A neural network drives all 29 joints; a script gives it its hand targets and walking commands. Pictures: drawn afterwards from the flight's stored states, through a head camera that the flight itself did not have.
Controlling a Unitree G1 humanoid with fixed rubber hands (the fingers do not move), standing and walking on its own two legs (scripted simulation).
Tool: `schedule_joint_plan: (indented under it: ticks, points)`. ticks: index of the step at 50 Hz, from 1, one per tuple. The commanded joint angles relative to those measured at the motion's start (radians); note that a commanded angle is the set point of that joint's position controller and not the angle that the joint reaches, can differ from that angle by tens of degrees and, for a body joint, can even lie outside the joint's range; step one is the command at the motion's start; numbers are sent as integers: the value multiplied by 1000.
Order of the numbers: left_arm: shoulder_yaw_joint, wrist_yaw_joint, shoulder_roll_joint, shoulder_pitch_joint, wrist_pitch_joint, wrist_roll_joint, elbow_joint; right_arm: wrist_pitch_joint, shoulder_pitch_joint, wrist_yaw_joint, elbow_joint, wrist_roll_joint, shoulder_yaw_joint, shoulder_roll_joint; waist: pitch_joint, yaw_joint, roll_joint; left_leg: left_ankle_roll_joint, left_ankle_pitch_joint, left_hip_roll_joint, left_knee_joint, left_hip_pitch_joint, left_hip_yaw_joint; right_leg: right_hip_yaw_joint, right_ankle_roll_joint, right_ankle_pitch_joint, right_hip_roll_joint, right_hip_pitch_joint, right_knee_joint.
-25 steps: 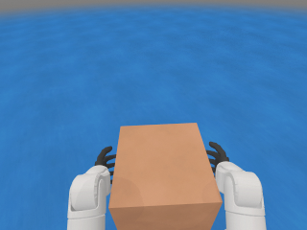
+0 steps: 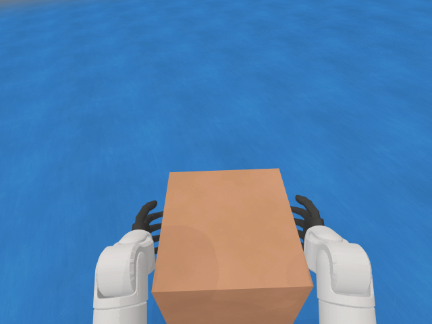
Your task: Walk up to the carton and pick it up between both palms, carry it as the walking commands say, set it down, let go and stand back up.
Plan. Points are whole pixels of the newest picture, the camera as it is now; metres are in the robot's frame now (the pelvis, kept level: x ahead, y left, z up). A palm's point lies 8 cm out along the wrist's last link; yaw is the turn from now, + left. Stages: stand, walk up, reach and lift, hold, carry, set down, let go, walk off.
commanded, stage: carry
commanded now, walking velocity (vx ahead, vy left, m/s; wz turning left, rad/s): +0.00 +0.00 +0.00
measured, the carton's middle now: (227, 258) +0.26 +0.01 +0.02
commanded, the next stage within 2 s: none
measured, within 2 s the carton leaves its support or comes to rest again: neither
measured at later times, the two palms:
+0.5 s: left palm (123, 297) +0.17 +0.16 +0.08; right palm (323, 297) +0.17 -0.13 +0.08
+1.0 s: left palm out of the picture +0.07 +0.16 +0.08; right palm out of the picture +0.06 -0.13 +0.09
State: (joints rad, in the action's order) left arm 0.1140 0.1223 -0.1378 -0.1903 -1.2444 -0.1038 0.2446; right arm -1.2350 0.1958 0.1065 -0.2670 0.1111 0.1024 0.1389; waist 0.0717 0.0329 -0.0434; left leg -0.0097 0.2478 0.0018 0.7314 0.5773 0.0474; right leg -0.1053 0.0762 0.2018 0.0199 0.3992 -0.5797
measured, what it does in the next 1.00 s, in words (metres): walks backwards: left foot, then left foot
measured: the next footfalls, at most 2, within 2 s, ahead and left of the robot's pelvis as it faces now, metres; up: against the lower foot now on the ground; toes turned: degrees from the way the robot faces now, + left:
left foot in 0.12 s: +0.07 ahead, +0.12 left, +0.01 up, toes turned +2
left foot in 0.78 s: -0.09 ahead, +0.09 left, +0.00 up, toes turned +5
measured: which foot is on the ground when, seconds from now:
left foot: up 0.00-0.10, down 0.12-0.58, up 0.60-0.76, down 0.78-1.00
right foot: down 0.00-0.80, up 0.82-0.98, down 1.00-1.00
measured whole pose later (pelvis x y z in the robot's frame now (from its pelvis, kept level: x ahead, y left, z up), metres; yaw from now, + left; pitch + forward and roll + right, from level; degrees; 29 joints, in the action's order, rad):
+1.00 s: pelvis -0.21 +0.01 +0.00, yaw -1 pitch +3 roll +0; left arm 0.12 0.13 -0.14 -0.22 -1.22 -0.10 0.26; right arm -1.20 0.21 0.11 -0.28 0.10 0.11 0.14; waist 0.11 0.00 0.01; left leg -0.08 0.17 0.01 0.59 0.49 0.13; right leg -0.02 0.02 0.29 0.00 0.43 -0.63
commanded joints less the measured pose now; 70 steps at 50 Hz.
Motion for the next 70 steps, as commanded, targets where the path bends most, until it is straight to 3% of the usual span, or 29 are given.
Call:
schedule_joint_plan:
  ticks: [1,3,5,7,11,15,17,19,22,27,28,29,30,33,35,37,38,39,40,41,42,43,45,49,51,58,59,69,70]
  points:
    - [-724,-285,-934,-596,23,442,140,17,538,-226,-115,-380,-700,972,336,-35,122,-5,78,-16,6,-116,-26,232,33,160,-227,-127,267]
    - [-714,-277,-901,-584,27,421,155,7,490,-234,-48,-394,-700,979,350,-35,170,-21,134,8,-134,-183,6,214,43,118,-225,-142,234]
    - [-694,-270,-884,-558,19,391,110,-5,450,-244,9,-381,-676,971,377,-43,109,-39,3,-51,-332,-327,-38,184,11,38,-202,-107,171]
    - [-680,-258,-857,-478,19,369,70,2,405,-254,30,-384,-666,950,382,-25,-62,-83,74,-164,-358,-337,-218,137,-59,7,-123,-58,122]
    - [-702,-269,-890,-615,26,397,128,10,577,-260,-80,-411,-709,972,278,-36,84,-38,270,-78,-327,-80,-114,188,-37,265,-153,-109,193]
    - [-710,-264,-894,-617,16,406,105,1,543,-260,-34,-416,-692,987,261,-39,62,-52,324,-60,-299,-130,-110,205,-46,398,-159,14,234]
    - [-702,-268,-895,-606,17,405,102,3,545,-256,-49,-410,-699,982,295,-40,93,-54,282,-57,-287,-120,-98,160,-56,289,-133,-40,187]
    - [-714,-263,-894,-577,21,405,118,7,516,-258,-50,-411,-688,973,306,-38,46,-59,302,-62,-299,-151,-112,145,-62,302,-124,-5,181]
    - [-716,-263,-906,-610,19,407,109,11,532,-264,-54,-406,-681,964,323,-28,-151,-89,434,-173,-477,-33,-237,18,-71,158,-14,-114,-191]
    - [-730,-273,-916,-665,39,448,136,11,571,-259,-43,-405,-683,972,359,-12,-33,-39,452,-137,-375,155,-91,11,-43,171,17,-356,-190]
    - [-721,-278,-920,-645,31,452,77,7,594,-253,-34,-396,-667,958,305,-5,59,-5,430,-53,-211,203,10,93,-22,327,-33,-327,-39]
    - [-706,-288,-880,-599,34,448,50,6,572,-237,-39,-373,-645,949,313,-23,454,7,324,69,254,142,102,432,38,576,-278,-127,279]
    - [-697,-292,-911,-618,40,429,54,20,548,-244,-57,-368,-652,940,256,-35,381,6,219,63,511,18,47,608,115,831,-443,177,481]
    - [-694,-292,-910,-668,48,425,70,32,600,-241,-59,-388,-694,976,297,-60,243,-5,110,23,401,-272,41,227,-17,437,-235,267,403]
    - [-727,-279,-919,-714,54,449,154,35,566,-241,-43,-409,-692,1000,340,-52,174,-39,192,18,91,-305,37,243,9,379,-243,149,335]
    - [-719,-270,-902,-670,52,429,132,37,556,-243,-56,-417,-680,997,386,-61,177,-69,293,86,-139,-406,125,183,-60,414,-196,59,334]
    - [-667,-261,-882,-624,61,376,48,44,523,-247,19,-392,-636,973,387,-61,80,-100,313,31,-319,-448,25,165,-86,377,-166,63,244]
    - [-700,-253,-878,-601,64,391,119,40,520,-255,-38,-437,-680,996,346,-50,-129,-157,566,-212,-514,-391,-346,115,-112,236,-89,125,63]
    - [-702,-252,-913,-622,64,391,128,51,534,-265,-34,-434,-680,1013,309,-23,-282,-199,675,-353,-560,-268,-508,44,-103,176,-17,167,-87]
    - [-720,-249,-913,-674,73,404,152,63,555,-270,-40,-423,-678,999,295,-16,-234,-209,672,-331,-570,-117,-462,87,-78,123,-22,112,-244]
    - [-736,-247,-916,-682,75,416,187,54,548,-274,-61,-435,-705,1005,288,-17,-90,-168,574,-296,-563,-85,-378,82,-79,42,-18,46,-350]
    - [-735,-246,-928,-638,77,419,176,57,577,-270,-118,-438,-711,1002,332,-21,-17,-130,338,-254,-491,-191,-307,105,-70,37,-26,54,-294]
    - [-738,-239,-935,-612,67,419,152,51,568,-261,-126,-433,-708,979,380,-29,-33,-115,175,-197,-411,-257,-197,72,-62,105,-17,21,-226]
    - [-703,-245,-873,-534,49,389,89,27,459,-245,-55,-377,-683,914,379,-34,-43,-98,66,-170,-332,-291,-153,143,-43,83,-65,-139,159]
    - [-700,-254,-874,-541,56,403,58,29,396,-235,19,-353,-668,920,450,-44,84,-46,-227,-124,-277,-284,-110,251,-25,-86,-172,-228,77]
    - [-702,-267,-909,-619,60,396,71,35,563,-256,-34,-383,-679,950,281,-30,46,-55,326,-141,-387,-181,-146,169,-54,271,-95,-4,137]
    - [-726,-265,-914,-605,57,411,95,27,519,-258,-30,-393,-690,950,298,-25,-19,-47,329,-149,-422,-174,-158,168,-48,249,-95,-33,117]
    - [-732,-265,-915,-615,53,431,115,26,520,-257,-30,-408,-694,974,353,-41,96,-32,166,-81,-275,-295,-76,223,-29,344,-131,63,207]
    - [-737,-260,-905,-611,50,421,121,26,531,-262,-35,-415,-686,980,349,-41,42,-36,201,-68,-284,-278,-68,214,-29,364,-129,65,188]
